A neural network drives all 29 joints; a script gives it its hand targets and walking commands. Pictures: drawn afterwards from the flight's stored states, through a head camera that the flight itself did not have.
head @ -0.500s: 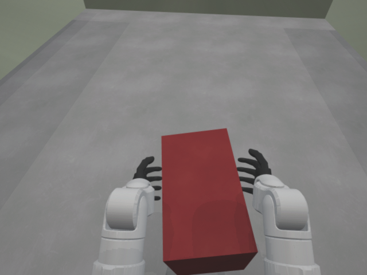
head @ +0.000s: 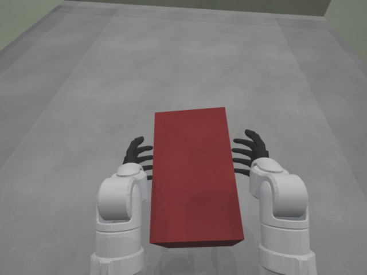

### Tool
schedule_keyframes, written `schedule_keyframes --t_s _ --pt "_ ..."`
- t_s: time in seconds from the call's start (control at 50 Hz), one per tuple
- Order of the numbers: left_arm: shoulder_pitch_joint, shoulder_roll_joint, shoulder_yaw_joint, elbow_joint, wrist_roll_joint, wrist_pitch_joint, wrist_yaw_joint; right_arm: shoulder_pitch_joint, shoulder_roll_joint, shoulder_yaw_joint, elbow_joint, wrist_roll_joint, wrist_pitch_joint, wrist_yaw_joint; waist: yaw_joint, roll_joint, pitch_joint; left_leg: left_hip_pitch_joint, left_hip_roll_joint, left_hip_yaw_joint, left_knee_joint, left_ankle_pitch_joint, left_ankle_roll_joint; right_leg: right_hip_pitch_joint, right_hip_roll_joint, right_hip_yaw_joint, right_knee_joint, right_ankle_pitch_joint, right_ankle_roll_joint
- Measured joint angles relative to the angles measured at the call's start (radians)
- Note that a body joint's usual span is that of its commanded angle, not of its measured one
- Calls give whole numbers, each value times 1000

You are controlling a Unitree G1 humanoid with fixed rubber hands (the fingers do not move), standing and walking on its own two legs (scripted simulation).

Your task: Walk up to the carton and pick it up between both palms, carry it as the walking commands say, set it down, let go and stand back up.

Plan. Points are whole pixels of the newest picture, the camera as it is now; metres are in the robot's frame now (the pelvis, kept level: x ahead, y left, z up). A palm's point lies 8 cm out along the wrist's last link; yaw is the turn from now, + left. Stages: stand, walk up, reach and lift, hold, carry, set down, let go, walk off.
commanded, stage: carry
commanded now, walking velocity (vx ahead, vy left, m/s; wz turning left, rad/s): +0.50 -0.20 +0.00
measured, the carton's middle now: (195, 181) +0.34 +0.00 +0.01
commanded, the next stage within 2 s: none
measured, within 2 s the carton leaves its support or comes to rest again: neither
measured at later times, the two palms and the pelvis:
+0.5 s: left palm (178, 76) +0.61 +0.05 +0.11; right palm (264, 75) +0.61 -0.19 +0.12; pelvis +0.32 -0.07 +0.02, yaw -3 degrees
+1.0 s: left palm (213, 36) +0.91 -0.08 +0.09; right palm (277, 36) +0.92 -0.32 +0.10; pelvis +0.59 -0.21 +0.03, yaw -1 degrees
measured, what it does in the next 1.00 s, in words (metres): walks ahead: left foot, then right foot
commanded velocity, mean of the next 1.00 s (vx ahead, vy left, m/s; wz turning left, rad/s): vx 0.33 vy -0.13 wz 0.00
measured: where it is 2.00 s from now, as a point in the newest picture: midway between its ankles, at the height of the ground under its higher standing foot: (223, 189)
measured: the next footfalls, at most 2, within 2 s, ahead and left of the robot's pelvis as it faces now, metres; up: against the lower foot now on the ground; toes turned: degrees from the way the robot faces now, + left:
left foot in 0.36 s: +0.37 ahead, +0.04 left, +0.00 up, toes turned +12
right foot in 0.74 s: +0.62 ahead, -0.30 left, +0.00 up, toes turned -10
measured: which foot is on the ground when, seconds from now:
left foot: down 0.00-0.00, up 0.02-0.34, down 0.36-0.74, up 0.76-1.00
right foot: down 0.00-0.42, up 0.44-0.72, down 0.74-1.00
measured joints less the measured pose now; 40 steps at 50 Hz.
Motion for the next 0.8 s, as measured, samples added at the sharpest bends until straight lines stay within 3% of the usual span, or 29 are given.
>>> schedule_keyframes --t_s 0.02,0.04,0.1,0.14,0.22,0.32,0.36,0.38,0.4,0.46,0.5,0.54,0.62,0.72,0.74,0.76,0.78,0.8 --pt "-1 -1 -3 16 -1 -7 -4 5 -2 -5 5 -2 -5 0 4 11 7 -65 -10 -52 155 -33 23 7 6 -3 40 -74 -29" --pt "0 0 -4 32 -1 -10 -7 10 -4 -9 19 -3 -10 1 8 22 17 -137 -41 -98 302 -60 42 16 10 -4 62 -123 -32" --pt "15 5 -12 55 -10 12 -8 41 -15 1 47 3 -3 3 3 28 45 -321 -134 -113 494 -27 67 86 11 0 5 -145 3" --pt "17 6 -21 54 -31 22 5 63 -22 8 32 9 7 -7 -7 36 56 -411 -148 -82 445 34 69 143 18 -16 -54 -147 6" --pt "15 6 -25 37 -41 1 29 60 -20 14 -4 25 7 -22 3 21 66 -503 -161 -29 225 75 78 234 42 -13 -115 -188 -9" --pt "30 10 -15 2 -39 -20 -8 41 -14 12 -14 21 -5 -22 -4 -29 20 -497 -172 23 -41 192 100 367 66 -7 -164 -276 -11" --pt "34 12 -23 -4 -36 -13 -16 35 -12 5 0 9 -12 -16 -3 -48 -14 -446 -180 67 -150 290 118 413 67 -5 -133 -344 -8" --pt "38 14 -23 -6 -30 -11 -18 30 -10 6 18 4 -19 -12 1 -62 -33 -421 -184 82 -165 362 148 418 58 2 -82 -390 -6" --pt "46 18 -18 -4 -23 -13 -18 25 -8 14 45 1 -30 -6 5 -84 -49 -406 -187 100 -139 350 161 397 36 14 9 -408 -3" --pt "65 24 6 15 -22 -7 12 5 -1 39 115 -5 -32 -1 4 -47 -67 -351 -148 107 -102 215 139 220 47 93 427 -415 25" --pt "62 23 5 48 -37 0 45 16 -5 54 138 -13 -25 -6 -16 -2 -62 -296 -130 75 -143 209 101 111 44 121 566 -407 35" --pt "51 20 2 82 -38 3 44 38 -13 56 135 -11 -16 -13 -25 23 -50 -227 -116 65 -206 207 82 39 10 142 509 -372 44" --pt "18 8 28 97 -27 0 14 40 -14 41 90 16 7 -39 -35 32 -11 -112 -72 64 -271 177 31 -24 -53 149 184 -277 64" --pt "6 3 30 55 -14 -15 -10 -3 2 21 41 14 19 -57 -30 -6 -6 -19 -15 52 -226 64 -51 -2 -63 45 -8 -113 56" --pt "1 1 28 52 -12 -17 -10 -13 6 14 38 4 18 -52 -28 -22 -15 -21 -6 46 -173 25 -55 20 -60 32 -29 -61 47" --pt "0 0 20 59 -11 -27 -11 -21 8 0 40 -5 6 -44 -20 -1 -16 -46 26 23 -81 -5 -40 16 -42 16 12 -31 41" --pt "0 0 12 67 -11 -33 -12 -24 10 -13 45 -13 -7 -37 -16 17 -8 -93 26 -23 45 -12 -19 15 -31 3 54 -66 37" --pt "0 0 8 75 -13 -33 -13 -22 9 -22 55 -17 -17 -31 -15 18 2 -151 -8 -64 176 -54 -1 26 -30 -1 67 -110 35"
